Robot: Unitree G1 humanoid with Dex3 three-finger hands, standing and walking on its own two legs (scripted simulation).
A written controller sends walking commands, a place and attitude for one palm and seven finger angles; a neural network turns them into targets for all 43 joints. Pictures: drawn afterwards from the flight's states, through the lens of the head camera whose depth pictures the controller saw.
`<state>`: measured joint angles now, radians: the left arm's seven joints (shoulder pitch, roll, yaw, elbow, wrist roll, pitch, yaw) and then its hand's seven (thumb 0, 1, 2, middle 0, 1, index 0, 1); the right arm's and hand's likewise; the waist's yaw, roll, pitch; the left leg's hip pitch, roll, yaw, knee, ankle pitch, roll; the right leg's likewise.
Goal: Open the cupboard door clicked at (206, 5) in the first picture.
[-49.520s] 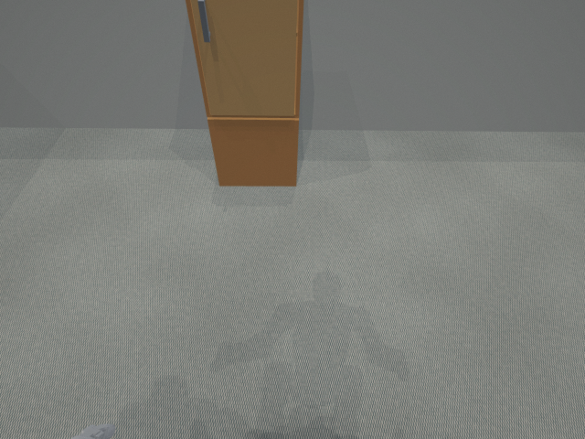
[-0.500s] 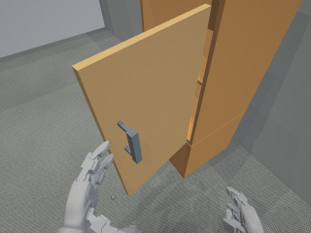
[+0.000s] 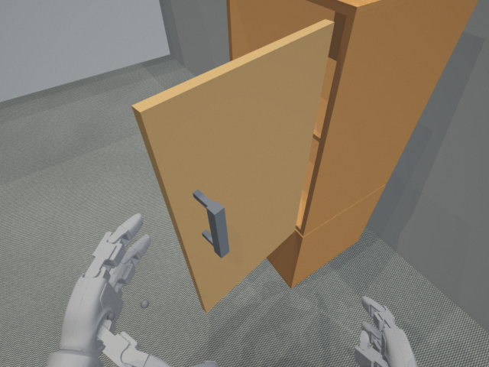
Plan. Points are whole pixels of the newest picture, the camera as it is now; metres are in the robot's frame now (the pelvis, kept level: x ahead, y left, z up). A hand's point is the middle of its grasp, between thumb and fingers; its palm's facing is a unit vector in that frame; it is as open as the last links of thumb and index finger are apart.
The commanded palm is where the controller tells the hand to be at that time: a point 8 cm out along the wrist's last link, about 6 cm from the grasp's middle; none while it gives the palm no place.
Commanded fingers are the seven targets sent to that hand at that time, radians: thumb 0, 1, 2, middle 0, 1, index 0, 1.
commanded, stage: draw the hand back to the body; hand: left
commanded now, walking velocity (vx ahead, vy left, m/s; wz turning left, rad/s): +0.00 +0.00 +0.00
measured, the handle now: (211, 224) +0.32 +0.08 +0.09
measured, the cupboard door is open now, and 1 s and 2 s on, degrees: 100 100 100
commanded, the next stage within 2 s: step back with the hand held close in 1.32 s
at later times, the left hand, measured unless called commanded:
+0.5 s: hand (69, 282) +0.19 +0.22 +0.15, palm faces +0.22 -0.92 -0.33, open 14.3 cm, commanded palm +0.15 +0.27 +0.18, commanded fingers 0.00 0.17 0.58 -0.17 -0.30 -0.17 -0.30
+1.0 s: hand out of the picture +0.22 +0.29 +0.22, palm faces +0.44 -0.81 -0.40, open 8.4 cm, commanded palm +0.17 +0.32 +0.23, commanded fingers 0.00 0.90 0.90 -0.20 -0.30 -0.20 -0.30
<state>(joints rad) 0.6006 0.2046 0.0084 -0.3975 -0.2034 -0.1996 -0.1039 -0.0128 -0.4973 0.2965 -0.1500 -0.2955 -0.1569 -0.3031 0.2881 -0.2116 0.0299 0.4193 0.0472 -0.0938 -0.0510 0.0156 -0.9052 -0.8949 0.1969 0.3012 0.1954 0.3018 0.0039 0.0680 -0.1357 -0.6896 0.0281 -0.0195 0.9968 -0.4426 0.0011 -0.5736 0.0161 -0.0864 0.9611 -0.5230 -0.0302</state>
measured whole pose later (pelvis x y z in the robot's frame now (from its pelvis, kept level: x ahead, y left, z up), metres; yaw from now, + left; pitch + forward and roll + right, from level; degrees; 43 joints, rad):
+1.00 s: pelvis +0.02 +0.03 +0.06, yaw -2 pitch -4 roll -1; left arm 0.47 0.36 0.35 -0.44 -0.07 -0.05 0.12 0.01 0.70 0.81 -0.20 -0.30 -0.21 -0.30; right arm 0.19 -0.22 0.04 0.60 0.01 -0.09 -0.07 0.01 -0.90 -0.89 0.20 0.30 0.20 0.30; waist 0.07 0.05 0.01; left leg -0.16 -0.01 0.05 0.47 -0.25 0.04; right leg -0.06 -0.01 -0.02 0.41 -0.29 0.01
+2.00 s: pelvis -0.05 +0.04 +0.05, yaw -4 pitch -1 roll -1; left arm 0.57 0.43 0.43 -0.53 -0.03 -0.18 0.14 0.01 0.89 0.89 -0.21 -0.30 -0.22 -0.30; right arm 0.20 -0.22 -0.01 0.52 0.02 -0.03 -0.08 0.01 -0.90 -0.89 0.20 0.30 0.20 0.30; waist 0.00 0.00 0.05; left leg -0.36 0.01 0.08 0.53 -0.17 0.06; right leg -0.29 0.00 0.01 0.51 -0.21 0.03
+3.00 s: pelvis -0.24 +0.05 +0.05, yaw -7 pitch +0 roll +0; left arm 0.62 0.43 0.43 -0.54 -0.05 -0.17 0.14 0.01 0.89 0.89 -0.21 -0.30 -0.22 -0.30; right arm 0.28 -0.21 0.00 0.64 0.00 -0.09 -0.06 0.01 -0.90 -0.89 0.20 0.30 0.20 0.30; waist -0.02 -0.03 -0.04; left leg -0.51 -0.03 -0.01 0.81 -0.27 -0.02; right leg -0.15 0.03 0.00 0.49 -0.33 -0.04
